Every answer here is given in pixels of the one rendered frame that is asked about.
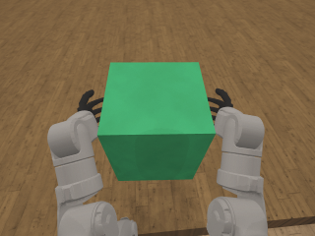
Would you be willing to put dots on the robot right upper arm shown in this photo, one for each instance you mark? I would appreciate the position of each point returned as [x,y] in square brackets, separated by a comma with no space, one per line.
[228,216]

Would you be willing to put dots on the robot left upper arm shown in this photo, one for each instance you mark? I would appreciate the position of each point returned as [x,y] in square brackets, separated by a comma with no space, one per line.
[94,219]

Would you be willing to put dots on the robot left hand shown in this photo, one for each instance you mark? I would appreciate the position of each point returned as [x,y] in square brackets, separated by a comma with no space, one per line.
[83,106]

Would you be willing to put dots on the left robot forearm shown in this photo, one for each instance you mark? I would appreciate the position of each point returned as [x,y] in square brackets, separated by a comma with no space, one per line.
[71,148]

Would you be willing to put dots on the carton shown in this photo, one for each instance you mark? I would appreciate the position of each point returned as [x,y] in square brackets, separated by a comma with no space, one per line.
[155,121]

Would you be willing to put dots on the right robot forearm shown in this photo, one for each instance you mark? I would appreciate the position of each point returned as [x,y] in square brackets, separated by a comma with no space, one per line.
[242,139]

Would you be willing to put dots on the robot right hand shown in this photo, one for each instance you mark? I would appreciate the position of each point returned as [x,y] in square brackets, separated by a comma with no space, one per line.
[225,103]

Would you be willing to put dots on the robot left thigh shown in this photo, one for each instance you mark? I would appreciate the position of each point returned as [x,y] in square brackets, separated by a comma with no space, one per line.
[127,227]

